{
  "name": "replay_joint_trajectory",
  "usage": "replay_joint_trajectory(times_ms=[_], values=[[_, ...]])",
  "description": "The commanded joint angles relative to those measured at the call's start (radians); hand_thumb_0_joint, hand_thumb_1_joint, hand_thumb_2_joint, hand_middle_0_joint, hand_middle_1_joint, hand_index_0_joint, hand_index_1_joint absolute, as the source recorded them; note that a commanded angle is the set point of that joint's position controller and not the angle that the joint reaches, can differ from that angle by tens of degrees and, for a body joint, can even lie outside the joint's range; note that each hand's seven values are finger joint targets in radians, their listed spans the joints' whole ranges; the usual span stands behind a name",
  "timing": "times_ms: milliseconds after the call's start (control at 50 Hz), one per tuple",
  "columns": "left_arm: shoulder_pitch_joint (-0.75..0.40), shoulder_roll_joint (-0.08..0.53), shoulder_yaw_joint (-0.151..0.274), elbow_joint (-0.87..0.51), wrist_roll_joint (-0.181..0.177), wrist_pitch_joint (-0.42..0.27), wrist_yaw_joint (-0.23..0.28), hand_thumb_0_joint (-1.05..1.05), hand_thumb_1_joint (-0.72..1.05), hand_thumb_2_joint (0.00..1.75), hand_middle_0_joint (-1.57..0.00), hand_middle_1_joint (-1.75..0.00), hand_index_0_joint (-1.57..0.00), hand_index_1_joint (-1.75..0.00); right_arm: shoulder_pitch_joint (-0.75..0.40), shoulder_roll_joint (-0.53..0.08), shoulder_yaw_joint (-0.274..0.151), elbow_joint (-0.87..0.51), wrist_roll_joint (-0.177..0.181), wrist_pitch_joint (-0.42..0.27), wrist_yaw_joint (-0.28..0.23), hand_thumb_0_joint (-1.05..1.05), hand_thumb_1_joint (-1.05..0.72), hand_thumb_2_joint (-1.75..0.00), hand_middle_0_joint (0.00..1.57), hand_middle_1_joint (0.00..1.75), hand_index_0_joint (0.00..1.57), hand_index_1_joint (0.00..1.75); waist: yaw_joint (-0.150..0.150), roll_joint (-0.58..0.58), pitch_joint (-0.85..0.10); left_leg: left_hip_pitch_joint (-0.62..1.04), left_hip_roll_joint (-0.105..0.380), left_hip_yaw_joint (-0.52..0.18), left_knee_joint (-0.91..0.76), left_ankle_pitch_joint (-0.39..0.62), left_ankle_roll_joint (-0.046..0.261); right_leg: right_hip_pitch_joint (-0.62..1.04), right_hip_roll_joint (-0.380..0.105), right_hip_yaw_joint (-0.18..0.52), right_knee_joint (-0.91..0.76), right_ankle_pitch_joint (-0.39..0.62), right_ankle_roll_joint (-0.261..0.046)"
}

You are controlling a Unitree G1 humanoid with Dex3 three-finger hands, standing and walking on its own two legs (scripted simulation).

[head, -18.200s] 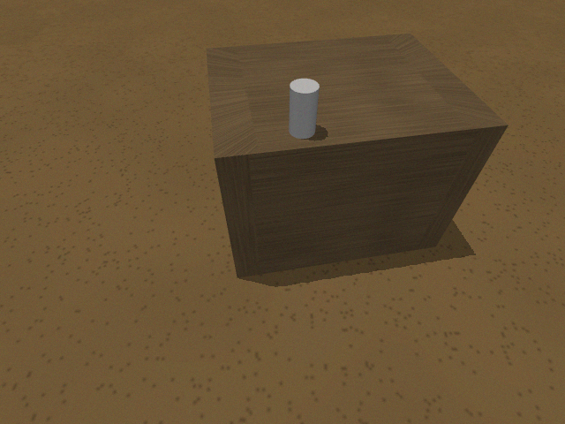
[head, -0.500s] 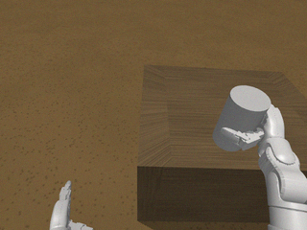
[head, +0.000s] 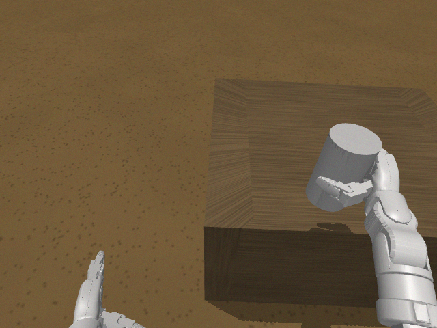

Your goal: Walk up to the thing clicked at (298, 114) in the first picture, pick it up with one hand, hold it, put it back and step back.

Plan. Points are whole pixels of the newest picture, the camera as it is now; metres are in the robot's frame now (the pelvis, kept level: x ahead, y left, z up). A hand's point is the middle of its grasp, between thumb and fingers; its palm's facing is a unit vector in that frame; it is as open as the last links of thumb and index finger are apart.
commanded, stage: crouch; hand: right
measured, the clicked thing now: (339, 169) +0.36 -0.17 +0.13
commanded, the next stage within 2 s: lower in 0.68 s
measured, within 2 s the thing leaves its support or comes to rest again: rests again in 1.62 s
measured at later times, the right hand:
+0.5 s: hand (331, 172) +0.41 -0.19 +0.07, palm faces +0.16 +0.99 -0.02, open 11.0 cm
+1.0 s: hand (323, 178) +0.43 -0.20 +0.02, palm faces +0.15 +0.99 -0.01, open 11.0 cm
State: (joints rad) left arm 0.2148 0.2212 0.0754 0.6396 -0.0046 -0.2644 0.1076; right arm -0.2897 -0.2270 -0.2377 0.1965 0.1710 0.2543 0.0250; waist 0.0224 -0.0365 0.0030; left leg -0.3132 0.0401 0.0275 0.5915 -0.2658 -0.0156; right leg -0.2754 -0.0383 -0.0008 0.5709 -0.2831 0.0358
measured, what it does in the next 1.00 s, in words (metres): stands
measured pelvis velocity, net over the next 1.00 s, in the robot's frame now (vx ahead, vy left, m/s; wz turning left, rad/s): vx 0.00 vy -0.01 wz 0.03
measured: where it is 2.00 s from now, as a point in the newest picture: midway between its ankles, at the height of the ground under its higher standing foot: outside the picture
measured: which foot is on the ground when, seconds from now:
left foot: down 0.00-1.00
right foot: down 0.00-1.00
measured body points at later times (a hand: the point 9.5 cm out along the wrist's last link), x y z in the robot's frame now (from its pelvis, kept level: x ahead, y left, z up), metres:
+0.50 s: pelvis +0.00 -0.01 -0.01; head +0.04 -0.01 +0.44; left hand +0.15 +0.25 -0.08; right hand +0.39 -0.25 +0.07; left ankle +0.03 +0.13 -0.73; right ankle +0.01 -0.15 -0.73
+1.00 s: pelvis +0.00 -0.01 -0.03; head +0.06 -0.03 +0.42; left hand +0.15 +0.25 -0.08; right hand +0.42 -0.25 +0.03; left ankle +0.03 +0.13 -0.73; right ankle +0.01 -0.15 -0.73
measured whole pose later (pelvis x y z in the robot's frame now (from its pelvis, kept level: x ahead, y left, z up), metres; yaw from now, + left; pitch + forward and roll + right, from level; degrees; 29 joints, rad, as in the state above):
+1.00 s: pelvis +0.00 -0.01 -0.03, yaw +2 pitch +10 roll +1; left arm 0.28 0.21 0.04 0.40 0.02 -0.16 0.06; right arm -0.54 -0.31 -0.33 0.88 0.11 -0.32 0.05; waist 0.10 0.01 -0.06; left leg -0.64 0.03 0.00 0.78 -0.32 -0.03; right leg -0.62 -0.05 -0.02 0.82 -0.38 0.02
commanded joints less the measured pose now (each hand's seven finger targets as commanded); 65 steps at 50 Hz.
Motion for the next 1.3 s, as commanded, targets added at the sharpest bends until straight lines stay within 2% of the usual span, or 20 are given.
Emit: replay_joint_trajectory(times_ms=[0, 60, 180, 240, 280, 620, 660, 700, 740, 800, 860, 920, 980, 1020, 1080, 1120, 1180, 1200, 1240, 1280], values=[[-0.045, 0.069, -0.005, -0.162, 0.005, -0.066, 0.000, 0.00, -0.54, 0.05, -0.04, -0.05, -0.05, -0.04, -0.534, -0.240, -0.102, -0.258, 0.017, -0.220, -0.001, 0.00, -0.08, -1.32, 1.24, 1.43, 1.30, 1.43, -0.009, 0.003, -0.313, 0.075, -0.017, 0.000, -0.091, 0.177, -0.011, 0.067, 0.042, -0.025, -0.052, 0.131, -0.042], [-0.085, 0.128, 0.043, -0.208, 0.007, -0.059, 0.003, 0.00, -0.54, 0.05, -0.05, -0.05, -0.05, -0.04, -0.528, -0.264, -0.118, -0.187, 0.014, -0.286, -0.008, 0.00, -0.07, -1.32, 1.24, 1.43, 1.30, 1.43, 0.005, -0.008, -0.382, 0.082, -0.024, 0.000, -0.067, 0.244, -0.004, 0.080, 0.038, -0.025, -0.034, 0.195, -0.038], [-0.134, 0.094, 0.012, -0.227, 0.009, -0.024, 0.003, 0.00, -0.54, 0.05, -0.05, -0.05, -0.05, -0.04, -0.671, -0.307, -0.126, -0.182, 0.008, -0.408, -0.020, 0.00, -0.05, -1.33, 1.23, 1.43, 1.30, 1.44, 0.020, -0.053, -0.425, 0.062, -0.031, -0.006, -0.045, 0.249, 0.003, 0.066, 0.030, -0.024, -0.007, 0.204, -0.036], [-0.069, 0.128, 0.040, -0.213, 0.009, -0.010, 0.004, 0.00, -0.54, 0.05, -0.05, -0.05, -0.05, -0.05, -0.587, -0.239, -0.085, 0.001, 0.006, -0.431, -0.008, 0.00, -0.02, -1.32, 1.22, 1.42, 1.28, 1.42, 0.061, -0.017, -0.373, -0.004, -0.043, 0.006, -0.045, 0.186, 0.003, 0.047, 0.018, -0.014, -0.012, 0.140, -0.038], [-0.077, 0.092, 0.001, -0.225, 0.013, -0.002, 0.003, 0.00, -0.55, 0.05, -0.05, -0.05, -0.05, -0.04, -0.680, -0.272, -0.089, -0.013, -0.007, -0.467, -0.011, 0.00, -0.05, -1.32, 1.23, 1.43, 1.29, 1.43, 0.049, -0.046, -0.415, -0.001, -0.044, 0.006, -0.033, 0.190, 0.008, 0.050, 0.016, -0.014, -0.004, 0.156, -0.033], [0.031, 0.128, 0.045, -0.258, 0.013, 0.043, -0.008, 0.00, -0.54, 0.05, -0.05, -0.04, -0.05, -0.04, -0.737, -0.350, -0.150, 0.226, -0.018, -0.612, 0.010, 0.00, -0.03, -1.32, 1.23, 1.43, 1.29, 1.43, 0.061, -0.043, -0.471, -0.041, -0.038, -0.016, 0.040, 0.245, 0.004, -0.055, 0.027, -0.019, 0.087, 0.189, -0.039], [-0.032, 0.121, 0.017, -0.350, 0.015, 0.038, -0.016, 0.00, -0.55, 0.05, -0.05, -0.04, -0.05, -0.04, -0.725, -0.294, -0.115, 0.235, -0.019, -0.617, 0.018, 0.00, -0.01, -1.32, 1.23, 1.43, 1.29, 1.43, 0.061, -0.033, -0.503, -0.048, -0.040, -0.015, 0.047, 0.245, 0.004, -0.047, 0.024, -0.014, 0.094, 0.198, -0.037], [0.010, 0.125, 0.036, -0.312, 0.015, 0.045, -0.009, 0.00, -0.55, 0.05, -0.05, -0.04, -0.05, -0.04, -0.797, -0.366, -0.146, 0.202, -0.030, -0.637, 0.007, 0.00, -0.04, -1.32, 1.23, 1.43, 1.29, 1.43, 0.066, -0.063, -0.512, -0.070, -0.046, -0.006, 0.059, 0.237, 0.007, -0.033, 0.018, -0.009, 0.101, 0.208, -0.033], [0.015, 0.096, 0.001, -0.344, 0.013, 0.044, -0.019, 0.00, -0.54, 0.05, -0.05, -0.04, -0.05, -0.04, -0.715, -0.282, -0.109, 0.300, -0.025, -0.630, 0.016, 0.00, -0.02, -1.33, 1.24, 1.44, 1.30, 1.44, 0.074, -0.040, -0.469, -0.093, -0.050, -0.003, 0.060, 0.213, 0.007, -0.053, 0.016, -0.007, 0.103, 0.191, -0.032], [0.009, 0.142, 0.040, -0.371, 0.016, 0.049, -0.014, 0.00, -0.56, 0.06, -0.05, -0.05, -0.05, -0.06, -0.787, -0.361, -0.148, 0.247, -0.030, -0.648, 0.009, 0.00, -0.02, -1.32, 1.23, 1.44, 1.29, 1.44, 0.073, -0.057, -0.528, -0.092, -0.048, -0.009, 0.066, 0.216, 0.006, -0.046, 0.018, -0.011, 0.116, 0.180, -0.036], [0.069, 0.129, 0.039, -0.324, 0.022, 0.056, -0.027, 0.00, -0.55, 0.05, -0.05, -0.05, -0.05, -0.05, -0.664, -0.267, -0.122, 0.435, -0.030, -0.647, 0.021, 0.00, -0.02, -1.31, 1.22, 1.43, 1.29, 1.43, 0.093, -0.014, -0.401, -0.174, -0.054, 0.001, 0.087, 0.186, 0.007, -0.126, 0.013, -0.002, 0.127, 0.173, -0.035], [0.049, 0.148, 0.047, -0.414, 0.029, 0.050, -0.025, 0.00, -0.55, 0.05, -0.05, -0.05, -0.05, -0.05, -0.800, -0.362, -0.161, 0.327, -0.048, -0.693, 0.016, 0.00, -0.03, -1.30, 1.22, 1.42, 1.28, 1.42, 0.088, -0.041, -0.559, -0.145, -0.053, -0.005, 0.127, 0.248, 0.008, -0.074, 0.010, -0.003, 0.175, 0.270, -0.030], [0.055, 0.115, 0.016, -0.454, 0.030, 0.049, -0.044, 0.00, -0.56, 0.06, -0.05, -0.05, -0.05, -0.06, -0.717, -0.251, -0.123, 0.433, -0.034, -0.703, 0.041, 0.00, -0.04, -1.30, 1.22, 1.42, 1.28, 1.42, 0.098, -0.011, -0.524, -0.181, -0.049, -0.014, 0.153, 0.240, 0.008, -0.153, 0.018, -0.004, 0.204, 0.234, -0.035], [0.029, 0.187, 0.065, -0.522, 0.035, 0.050, -0.031, 0.00, -0.56, 0.06, -0.05, -0.05, -0.05, -0.06, -0.871, -0.435, -0.201, 0.286, -0.054, -0.737, 0.026, 0.00, -0.03, -1.31, 1.22, 1.42, 1.28, 1.42, 0.092, -0.058, -0.668, -0.153, -0.050, -0.014, 0.174, 0.267, 0.007, -0.083, 0.013, -0.003, 0.229, 0.283, -0.031], [0.133, 0.095, 0.012, -0.441, 0.036, 0.063, -0.057, 0.00, -0.56, 0.06, -0.05, -0.05, -0.04, -0.06, -0.716, -0.246, -0.124, 0.483, -0.042, -0.728, 0.050, 0.00, -0.05, -1.33, 1.25, 1.45, 1.31, 1.45, 0.112, -0.051, -0.504, -0.252, -0.053, -0.015, 0.191, 0.226, 0.010, -0.185, 0.017, -0.001, 0.253, 0.259, -0.030], [0.015, 0.180, 0.061, -0.581, 0.039, 0.053, -0.042, 0.00, -0.57, 0.07, -0.05, -0.05, -0.04, -0.06, -0.918, -0.445, -0.215, 0.269, -0.060, -0.767, 0.025, 0.00, -0.04, -1.33, 1.24, 1.45, 1.31, 1.45, 0.096, -0.068, -0.712, -0.173, -0.048, -0.024, 0.208, 0.254, 0.009, -0.135, 0.018, -0.006, 0.272, 0.236, -0.035], [0.156, 0.101, 0.014, -0.445, 0.042, 0.069, -0.059, 0.00, -0.56, 0.06, -0.05, -0.05, -0.05, -0.06, -0.746, -0.317, -0.164, 0.506, -0.060, -0.749, 0.040, 0.00, -0.04, -1.32, 1.23, 1.43, 1.29, 1.43, 0.103, -0.088, -0.473, -0.303, -0.054, -0.013, 0.214, 0.136, 0.015, -0.253, 0.019, 0.000, 0.264, 0.129, -0.031], [0.120, 0.102, 0.010, -0.495, 0.042, 0.065, -0.059, 0.00, -0.57, 0.07, -0.05, -0.05, -0.04, -0.06, -0.757, -0.286, -0.150, 0.504, -0.055, -0.753, 0.042, 0.00, -0.03, -1.33, 1.24, 1.45, 1.31, 1.45, 0.114, -0.053, -0.506, -0.303, -0.055, -0.014, 0.215, 0.131, 0.011, -0.253, 0.017, 0.001, 0.273, 0.108, -0.035], [0.024, 0.215, 0.090, -0.641, 0.052, 0.055, -0.043, 0.00, -0.56, 0.06, -0.05, -0.05, -0.04, -0.06, -0.941, -0.470, -0.222, 0.311, -0.080, -0.786, 0.020, 0.00, -0.02, -1.33, 1.24, 1.45, 1.30, 1.45, 0.112, -0.111, -0.737, -0.239, -0.055, -0.015, 0.240, 0.179, 0.012, -0.154, 0.012, 0.003, 0.292, 0.161, -0.029], [0.183, 0.115, 0.021, -0.487, 0.052, 0.074, -0.059, 0.00, -0.55, 0.05, -0.05, -0.05, -0.05, -0.05, -0.810, -0.357, -0.180, 0.475, -0.071, -0.767, 0.031, 0.00, -0.06, -1.34, 1.26, 1.46, 1.32, 1.46, 0.111, -0.110, -0.512, -0.314, -0.057, -0.011, 0.243, 0.132, 0.015, -0.267, 0.018, 0.001, 0.291, 0.120, -0.029]])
